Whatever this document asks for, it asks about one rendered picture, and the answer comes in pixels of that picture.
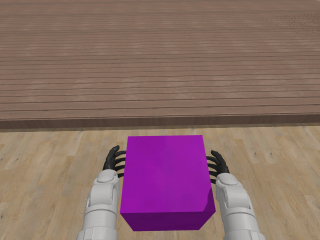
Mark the robot right forearm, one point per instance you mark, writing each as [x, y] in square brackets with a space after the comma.
[237, 213]

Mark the carton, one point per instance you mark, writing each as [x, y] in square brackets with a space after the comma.
[166, 183]

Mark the robot left hand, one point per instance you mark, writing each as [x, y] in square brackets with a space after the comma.
[111, 160]

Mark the robot left forearm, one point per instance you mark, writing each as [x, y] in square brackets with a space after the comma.
[101, 210]

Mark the robot right hand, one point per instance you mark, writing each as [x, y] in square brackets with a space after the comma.
[220, 165]

